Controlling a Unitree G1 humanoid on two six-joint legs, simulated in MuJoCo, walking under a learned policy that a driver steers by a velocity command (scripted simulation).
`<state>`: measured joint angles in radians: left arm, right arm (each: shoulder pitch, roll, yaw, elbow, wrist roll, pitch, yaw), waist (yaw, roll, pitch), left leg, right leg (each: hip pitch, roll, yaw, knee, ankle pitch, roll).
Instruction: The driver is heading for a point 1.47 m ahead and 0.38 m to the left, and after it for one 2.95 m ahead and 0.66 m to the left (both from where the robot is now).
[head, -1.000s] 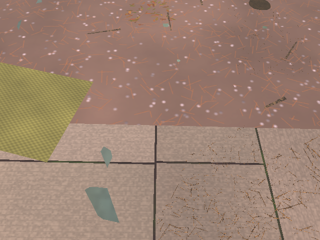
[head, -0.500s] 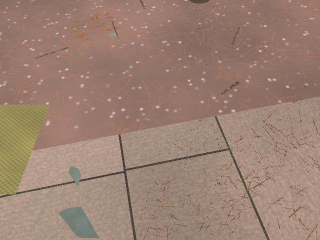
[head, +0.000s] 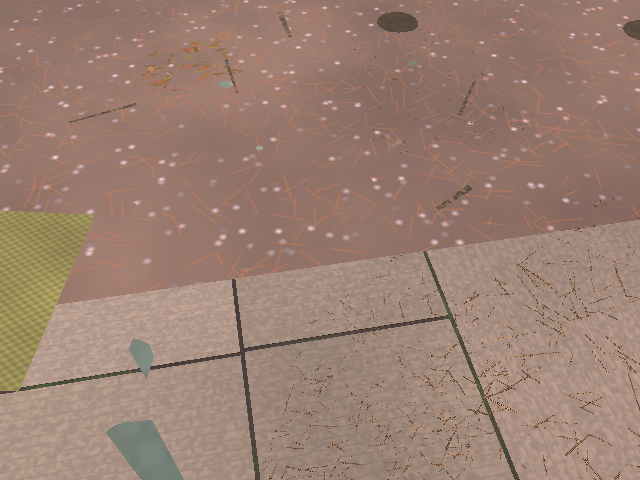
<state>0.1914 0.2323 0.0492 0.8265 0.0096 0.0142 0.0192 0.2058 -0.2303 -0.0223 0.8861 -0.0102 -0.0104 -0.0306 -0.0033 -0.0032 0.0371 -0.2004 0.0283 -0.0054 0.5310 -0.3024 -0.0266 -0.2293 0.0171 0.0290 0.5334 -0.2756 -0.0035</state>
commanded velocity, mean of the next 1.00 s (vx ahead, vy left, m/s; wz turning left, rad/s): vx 0.30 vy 0.00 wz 0.00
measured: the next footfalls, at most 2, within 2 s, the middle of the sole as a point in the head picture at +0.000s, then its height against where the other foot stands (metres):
right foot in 0.84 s outside the picture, level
left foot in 1.38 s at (261, 406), level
